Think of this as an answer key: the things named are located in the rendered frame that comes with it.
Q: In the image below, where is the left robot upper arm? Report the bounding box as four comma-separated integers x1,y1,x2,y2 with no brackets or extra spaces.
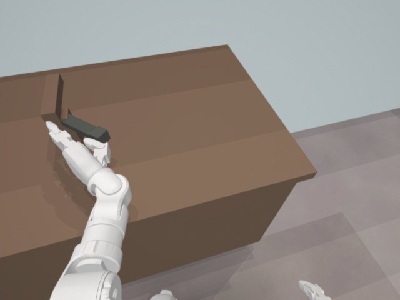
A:
51,270,122,300

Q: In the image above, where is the left robot hand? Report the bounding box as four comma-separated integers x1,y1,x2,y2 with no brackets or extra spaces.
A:
46,121,111,185

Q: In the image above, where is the right robot hand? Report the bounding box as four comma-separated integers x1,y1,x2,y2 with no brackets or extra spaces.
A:
299,280,332,300

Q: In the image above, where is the tap lever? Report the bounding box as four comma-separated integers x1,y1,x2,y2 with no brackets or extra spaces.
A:
60,113,111,143

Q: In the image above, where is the left robot forearm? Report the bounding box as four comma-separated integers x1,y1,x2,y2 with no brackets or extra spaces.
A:
50,167,132,300

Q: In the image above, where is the robot left shin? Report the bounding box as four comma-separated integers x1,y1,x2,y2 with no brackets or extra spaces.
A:
160,290,173,296

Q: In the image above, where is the counter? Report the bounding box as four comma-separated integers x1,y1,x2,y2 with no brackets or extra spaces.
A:
0,44,317,300

